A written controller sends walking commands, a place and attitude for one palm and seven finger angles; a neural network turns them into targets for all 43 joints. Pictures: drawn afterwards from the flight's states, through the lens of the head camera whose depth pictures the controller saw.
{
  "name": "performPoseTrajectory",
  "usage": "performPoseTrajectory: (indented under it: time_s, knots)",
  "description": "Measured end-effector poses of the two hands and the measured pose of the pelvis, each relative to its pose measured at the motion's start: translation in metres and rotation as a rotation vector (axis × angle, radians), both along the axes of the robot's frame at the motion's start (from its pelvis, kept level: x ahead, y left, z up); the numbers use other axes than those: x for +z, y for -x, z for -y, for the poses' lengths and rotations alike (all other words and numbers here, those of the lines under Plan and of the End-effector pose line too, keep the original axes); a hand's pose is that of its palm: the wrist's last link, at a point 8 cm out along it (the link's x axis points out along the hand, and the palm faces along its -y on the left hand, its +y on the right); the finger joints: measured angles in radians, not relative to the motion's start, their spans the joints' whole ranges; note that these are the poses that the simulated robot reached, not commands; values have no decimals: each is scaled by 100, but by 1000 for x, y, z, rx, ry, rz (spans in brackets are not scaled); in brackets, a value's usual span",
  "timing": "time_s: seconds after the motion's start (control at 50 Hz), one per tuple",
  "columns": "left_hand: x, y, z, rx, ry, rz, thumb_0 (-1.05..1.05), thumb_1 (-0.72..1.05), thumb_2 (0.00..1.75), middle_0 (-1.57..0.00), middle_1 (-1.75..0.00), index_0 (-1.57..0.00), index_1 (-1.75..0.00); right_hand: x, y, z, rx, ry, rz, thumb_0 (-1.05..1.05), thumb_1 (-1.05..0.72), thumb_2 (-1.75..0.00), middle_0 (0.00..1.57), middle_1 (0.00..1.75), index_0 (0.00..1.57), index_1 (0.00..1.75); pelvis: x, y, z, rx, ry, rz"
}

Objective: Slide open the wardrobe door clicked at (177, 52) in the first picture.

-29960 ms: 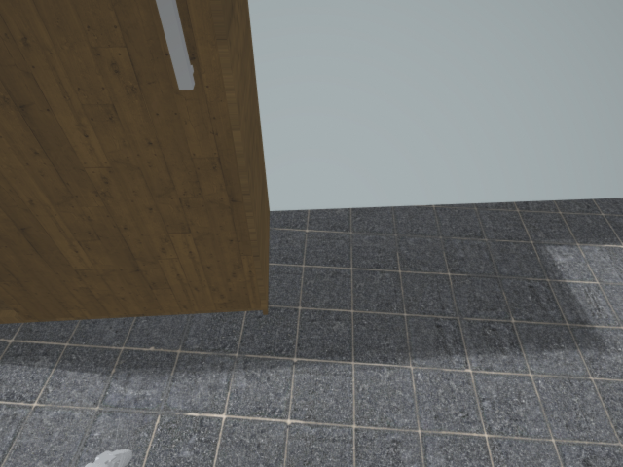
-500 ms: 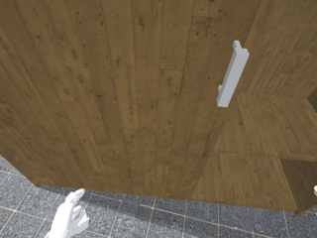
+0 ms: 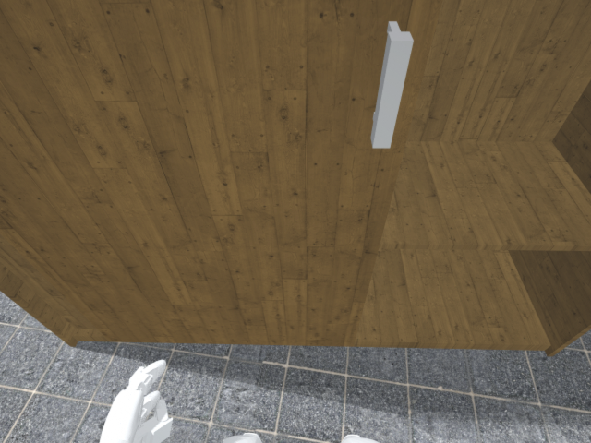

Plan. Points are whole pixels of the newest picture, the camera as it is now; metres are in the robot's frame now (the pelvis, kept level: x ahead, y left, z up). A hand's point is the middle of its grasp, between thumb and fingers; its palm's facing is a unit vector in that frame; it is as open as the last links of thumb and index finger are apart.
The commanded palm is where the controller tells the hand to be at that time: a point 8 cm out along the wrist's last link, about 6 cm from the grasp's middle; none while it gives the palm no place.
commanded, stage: step back with the hand held close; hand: right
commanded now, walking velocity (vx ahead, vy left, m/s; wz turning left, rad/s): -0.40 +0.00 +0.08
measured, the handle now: (386, 87) +0.50 -0.10 +0.24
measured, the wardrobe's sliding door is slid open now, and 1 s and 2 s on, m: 0.65 0.65 0.65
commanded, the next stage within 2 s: stop stepping back and stand still in 0.38 s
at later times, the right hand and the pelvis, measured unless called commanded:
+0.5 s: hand out of the picture +0.16 -0.27 +0.19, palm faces +0.34 +0.85 -0.39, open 7.4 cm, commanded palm +0.10 -0.30 +0.20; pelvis -0.08 -0.03 +0.01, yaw +9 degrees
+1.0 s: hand out of the picture +0.13 -0.34 +0.17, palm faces +0.39 +0.87 -0.29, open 7.4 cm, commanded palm +0.06 -0.37 +0.20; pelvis -0.12 -0.09 +0.01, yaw +8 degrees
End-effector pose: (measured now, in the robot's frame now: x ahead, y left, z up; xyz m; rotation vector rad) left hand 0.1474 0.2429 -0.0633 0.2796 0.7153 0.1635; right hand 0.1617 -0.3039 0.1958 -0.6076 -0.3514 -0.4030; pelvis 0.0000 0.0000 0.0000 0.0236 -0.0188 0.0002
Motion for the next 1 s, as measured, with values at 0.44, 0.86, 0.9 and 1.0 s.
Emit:
performPoseTrajectory:
  time_s: [0.44,0.86,0.9,1.0]
  knots:
    - [28,46,54,-40,36,21,1,90,90,-20,-30,-21,-30,11,42,23,70,-146,40,1,-89,-90,20,30,20,30,27,62,26,74,-70,-110]
    - [25,199,27,182,-66,-108,1,90,90,-20,-30,-21,-30,9,97,38,205,-39,-99,1,-89,-90,21,30,21,30,22,123,62,168,0,-42]
    - [21,205,30,201,-68,-134,1,90,90,-20,-30,-21,-30,5,96,52,155,-86,-57,1,-88,-90,21,30,21,31,23,122,68,170,6,-42]
    - [10,196,48,217,-88,-62,1,90,90,-20,-30,-21,-30,-21,69,73,88,-229,-4,1,-89,-90,21,30,21,30,7,118,90,145,-5,-28]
